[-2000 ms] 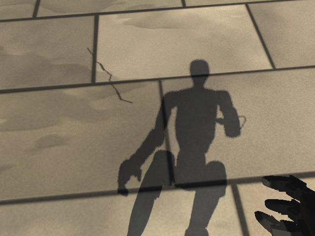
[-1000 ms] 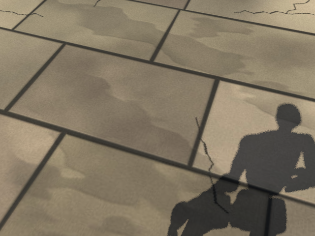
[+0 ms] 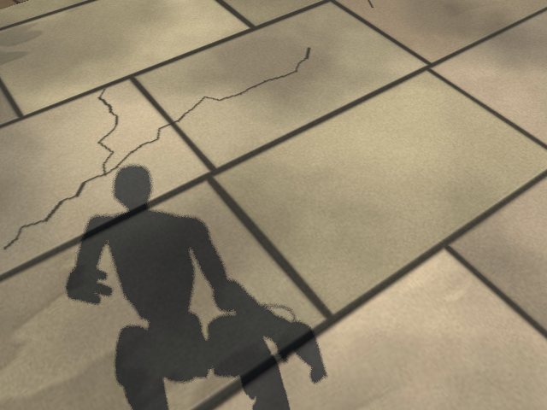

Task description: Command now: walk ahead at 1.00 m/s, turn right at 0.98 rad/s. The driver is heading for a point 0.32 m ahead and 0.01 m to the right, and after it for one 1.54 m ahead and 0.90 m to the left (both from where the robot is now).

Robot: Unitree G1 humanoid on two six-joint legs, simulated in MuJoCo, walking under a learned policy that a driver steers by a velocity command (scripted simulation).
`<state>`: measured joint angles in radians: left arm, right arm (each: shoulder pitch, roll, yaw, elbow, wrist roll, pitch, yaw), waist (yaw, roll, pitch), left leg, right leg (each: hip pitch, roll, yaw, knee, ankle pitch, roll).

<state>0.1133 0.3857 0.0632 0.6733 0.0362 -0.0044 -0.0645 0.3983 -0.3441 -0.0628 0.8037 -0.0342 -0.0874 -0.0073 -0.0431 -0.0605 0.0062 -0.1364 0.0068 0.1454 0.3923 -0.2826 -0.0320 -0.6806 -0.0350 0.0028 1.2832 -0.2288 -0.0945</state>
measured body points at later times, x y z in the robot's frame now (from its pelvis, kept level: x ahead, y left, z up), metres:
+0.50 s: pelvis +0.35 -0.03 +0.01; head +0.40 -0.03 +0.45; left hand +0.49 +0.23 -0.11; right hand +0.45 -0.32 -0.11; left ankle +0.45 +0.13 -0.65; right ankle +0.36 -0.09 -0.74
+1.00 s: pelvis +0.49 +0.01 +0.00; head +0.54 +0.04 +0.45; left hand +0.60 +0.33 -0.09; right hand +0.75 -0.22 -0.08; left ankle +0.53 +0.10 -0.74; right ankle +0.61 -0.14 -0.70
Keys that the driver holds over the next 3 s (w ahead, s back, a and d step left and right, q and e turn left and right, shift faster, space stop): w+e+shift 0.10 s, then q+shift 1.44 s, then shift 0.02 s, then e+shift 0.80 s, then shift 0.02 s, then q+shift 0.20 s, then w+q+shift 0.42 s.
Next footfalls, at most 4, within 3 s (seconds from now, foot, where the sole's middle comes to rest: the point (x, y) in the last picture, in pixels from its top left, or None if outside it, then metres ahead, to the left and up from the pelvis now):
0.22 right None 0.40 -0.09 -0.77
0.70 left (232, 377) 0.57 0.11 -0.77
1.14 right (303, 335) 0.67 -0.08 -0.77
1.58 left None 0.45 0.10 -0.77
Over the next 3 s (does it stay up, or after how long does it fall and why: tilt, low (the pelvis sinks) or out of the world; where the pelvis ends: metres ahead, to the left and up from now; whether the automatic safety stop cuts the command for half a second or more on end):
stays up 0.68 0.18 -0.02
